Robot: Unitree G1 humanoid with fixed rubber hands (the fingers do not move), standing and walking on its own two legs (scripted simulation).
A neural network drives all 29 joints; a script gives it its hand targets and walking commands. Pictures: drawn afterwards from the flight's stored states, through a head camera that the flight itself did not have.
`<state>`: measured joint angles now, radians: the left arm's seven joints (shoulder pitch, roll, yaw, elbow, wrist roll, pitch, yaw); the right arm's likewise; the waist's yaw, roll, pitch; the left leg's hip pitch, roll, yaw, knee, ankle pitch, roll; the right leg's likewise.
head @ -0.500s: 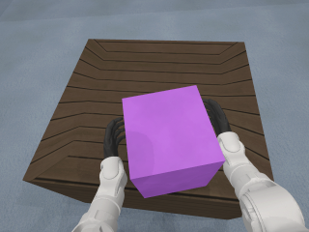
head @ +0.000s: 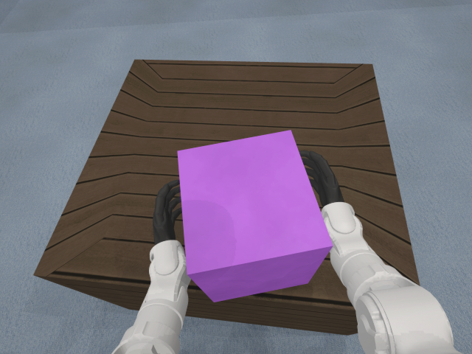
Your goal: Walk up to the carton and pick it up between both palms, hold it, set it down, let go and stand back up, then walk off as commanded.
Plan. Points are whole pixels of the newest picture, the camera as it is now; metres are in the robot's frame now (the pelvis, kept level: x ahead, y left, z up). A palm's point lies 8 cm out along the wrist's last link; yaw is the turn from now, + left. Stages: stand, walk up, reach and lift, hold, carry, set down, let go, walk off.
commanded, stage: reach and lift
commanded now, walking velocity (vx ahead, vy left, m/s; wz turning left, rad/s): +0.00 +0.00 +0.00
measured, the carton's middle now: (249, 223) +0.37 +0.03 -0.06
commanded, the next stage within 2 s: none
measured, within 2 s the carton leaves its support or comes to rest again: leaves its support in 0.46 s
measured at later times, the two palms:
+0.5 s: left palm (164, 235) +0.32 +0.17 -0.01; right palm (327, 197) +0.41 -0.11 +0.00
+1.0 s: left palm (154, 233) +0.31 +0.17 +0.02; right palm (331, 194) +0.39 -0.11 +0.04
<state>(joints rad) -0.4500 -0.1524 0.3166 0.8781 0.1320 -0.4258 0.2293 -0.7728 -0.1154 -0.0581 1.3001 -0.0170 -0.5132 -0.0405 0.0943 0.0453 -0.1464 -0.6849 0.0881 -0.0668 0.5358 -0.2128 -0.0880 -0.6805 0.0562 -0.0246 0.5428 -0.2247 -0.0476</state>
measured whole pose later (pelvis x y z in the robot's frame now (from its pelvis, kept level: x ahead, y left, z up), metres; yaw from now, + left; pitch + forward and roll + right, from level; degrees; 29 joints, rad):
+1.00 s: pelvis -0.02 -0.01 +0.01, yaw +0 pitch +14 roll +0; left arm -0.46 -0.13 0.38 0.88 0.19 -0.36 0.18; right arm -0.74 -0.04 -0.20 1.18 -0.17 -0.38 -0.08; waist 0.09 0.04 -0.15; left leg -0.56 0.09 -0.07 0.48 -0.17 -0.09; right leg -0.58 0.06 -0.02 0.53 -0.20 -0.05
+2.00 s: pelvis -0.02 +0.02 +0.02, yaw +2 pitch -3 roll +0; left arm -0.53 -0.07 0.34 0.60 0.19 0.26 0.06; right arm -0.71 0.01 -0.20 0.99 -0.11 0.06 -0.15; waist 0.05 -0.05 -0.11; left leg -0.15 0.05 -0.07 0.37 -0.17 -0.07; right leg -0.14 0.02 -0.03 0.39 -0.19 -0.02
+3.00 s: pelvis -0.02 +0.02 +0.02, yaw +2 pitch -3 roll +0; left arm -0.61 -0.05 0.33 0.48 0.19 0.45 0.02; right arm -0.71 0.02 -0.20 0.82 -0.03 0.20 -0.18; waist 0.03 -0.05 -0.11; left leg -0.15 0.05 -0.07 0.37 -0.16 -0.06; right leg -0.14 0.01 -0.03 0.38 -0.18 -0.01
